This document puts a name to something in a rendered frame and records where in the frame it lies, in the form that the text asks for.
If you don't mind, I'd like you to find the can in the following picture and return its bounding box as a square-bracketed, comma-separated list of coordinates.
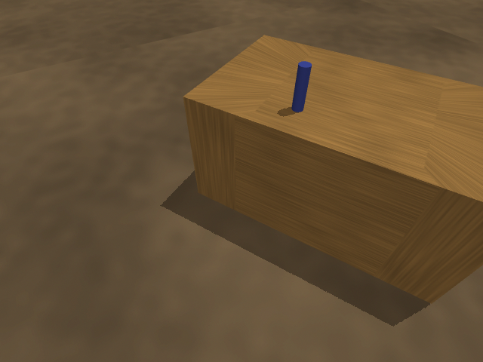
[291, 61, 312, 112]

